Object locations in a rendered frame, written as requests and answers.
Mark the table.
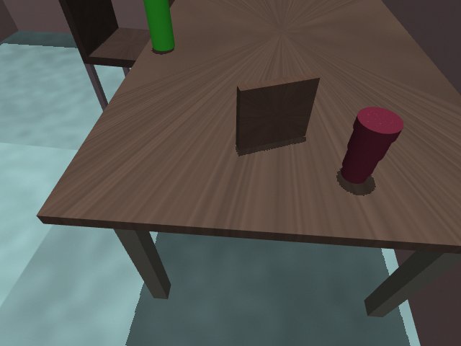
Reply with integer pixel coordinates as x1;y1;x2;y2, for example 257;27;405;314
36;0;461;317

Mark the chair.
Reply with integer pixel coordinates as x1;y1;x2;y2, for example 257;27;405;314
59;0;151;112

